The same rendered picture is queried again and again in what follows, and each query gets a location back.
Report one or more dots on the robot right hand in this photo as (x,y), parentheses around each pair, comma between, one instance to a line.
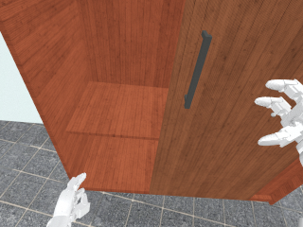
(290,132)

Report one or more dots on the robot left hand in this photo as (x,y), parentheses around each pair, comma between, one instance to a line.
(67,201)

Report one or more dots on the left robot forearm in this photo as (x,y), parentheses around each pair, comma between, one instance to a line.
(60,221)

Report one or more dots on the wardrobe door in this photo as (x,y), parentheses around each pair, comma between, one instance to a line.
(211,150)
(282,178)

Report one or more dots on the handle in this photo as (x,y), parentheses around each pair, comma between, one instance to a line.
(207,38)

